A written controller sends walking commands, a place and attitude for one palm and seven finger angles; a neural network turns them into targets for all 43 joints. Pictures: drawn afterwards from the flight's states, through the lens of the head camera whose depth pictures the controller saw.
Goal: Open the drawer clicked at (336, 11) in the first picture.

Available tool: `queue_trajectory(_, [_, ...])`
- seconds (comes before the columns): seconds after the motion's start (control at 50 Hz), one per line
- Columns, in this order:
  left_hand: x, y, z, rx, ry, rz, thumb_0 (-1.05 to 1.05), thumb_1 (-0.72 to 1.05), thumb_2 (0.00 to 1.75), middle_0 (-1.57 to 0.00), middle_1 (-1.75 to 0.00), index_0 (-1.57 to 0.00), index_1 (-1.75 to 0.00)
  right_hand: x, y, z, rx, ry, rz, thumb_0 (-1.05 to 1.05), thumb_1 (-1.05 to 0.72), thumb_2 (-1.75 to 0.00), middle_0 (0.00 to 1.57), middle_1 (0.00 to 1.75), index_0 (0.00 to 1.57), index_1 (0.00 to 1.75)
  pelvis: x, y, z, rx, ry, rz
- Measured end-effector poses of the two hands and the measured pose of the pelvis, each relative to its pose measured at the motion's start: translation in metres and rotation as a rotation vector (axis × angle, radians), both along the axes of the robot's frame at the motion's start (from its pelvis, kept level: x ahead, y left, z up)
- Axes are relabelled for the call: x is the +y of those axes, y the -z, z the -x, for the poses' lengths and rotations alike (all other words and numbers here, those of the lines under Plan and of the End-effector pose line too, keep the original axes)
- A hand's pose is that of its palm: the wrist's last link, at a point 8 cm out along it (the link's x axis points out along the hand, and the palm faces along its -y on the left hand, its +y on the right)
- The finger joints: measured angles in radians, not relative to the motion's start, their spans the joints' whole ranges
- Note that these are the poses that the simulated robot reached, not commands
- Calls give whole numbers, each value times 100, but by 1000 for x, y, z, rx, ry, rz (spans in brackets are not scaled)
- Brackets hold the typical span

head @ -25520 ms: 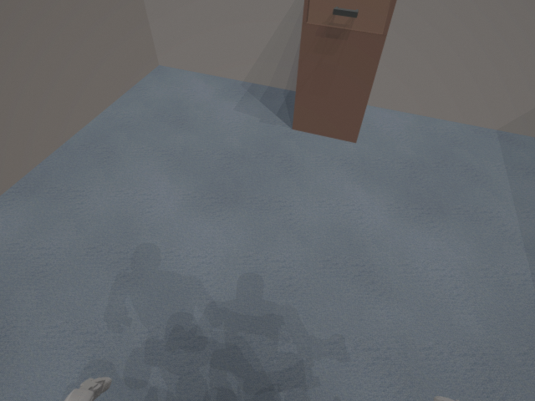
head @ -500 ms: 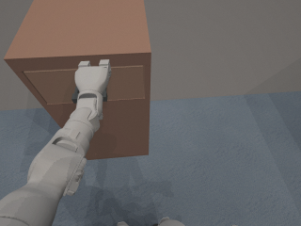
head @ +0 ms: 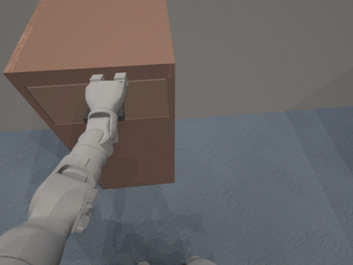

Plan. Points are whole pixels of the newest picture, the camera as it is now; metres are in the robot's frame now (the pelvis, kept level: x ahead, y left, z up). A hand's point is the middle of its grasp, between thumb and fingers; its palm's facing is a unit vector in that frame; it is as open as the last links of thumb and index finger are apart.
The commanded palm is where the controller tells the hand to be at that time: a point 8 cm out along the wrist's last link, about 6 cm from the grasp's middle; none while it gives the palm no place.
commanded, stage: re-aim the fingers above the handle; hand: left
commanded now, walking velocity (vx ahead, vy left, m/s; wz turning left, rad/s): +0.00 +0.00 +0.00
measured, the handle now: (105, 111) +0.54 +0.16 -0.02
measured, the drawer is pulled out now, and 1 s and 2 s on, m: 0.00 0.00 0.00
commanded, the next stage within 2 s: lower the fingers behind the handle in 0.14 s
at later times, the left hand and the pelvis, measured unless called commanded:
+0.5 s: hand (112, 108) +0.49 +0.12 +0.04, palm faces +0.05 -0.01 -1.00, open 13.5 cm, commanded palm +0.48 +0.18 +0.06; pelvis +0.00 +0.00 +0.00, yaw +0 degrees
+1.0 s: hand (113, 109) +0.49 +0.12 +0.04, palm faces +0.08 +0.01 -1.00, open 13.6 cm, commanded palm +0.48 +0.18 +0.02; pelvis -0.02 +0.00 -0.02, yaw +1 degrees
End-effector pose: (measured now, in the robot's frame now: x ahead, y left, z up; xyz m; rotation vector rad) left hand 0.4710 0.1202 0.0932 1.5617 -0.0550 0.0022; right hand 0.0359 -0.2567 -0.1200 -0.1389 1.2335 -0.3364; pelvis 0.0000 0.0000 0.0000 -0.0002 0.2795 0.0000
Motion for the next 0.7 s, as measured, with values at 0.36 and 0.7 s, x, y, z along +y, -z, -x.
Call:
queue_trajectory(0.36, [0,0,0,1,-5,0,0,-49,30,-41,-124,-37,-125,-2,-1,-8,-16,-11,5,1,-90,-90,20,29,21,30,-1,0,-1,1,-2,-1])
queue_trajectory(0.7, [-2,4,1,-38,-22,-6,0,-49,30,-40,-126,-35,-132,-4,4,7,15,-27,14,1,-90,-90,20,29,21,30,-2,8,7,28,-13,4])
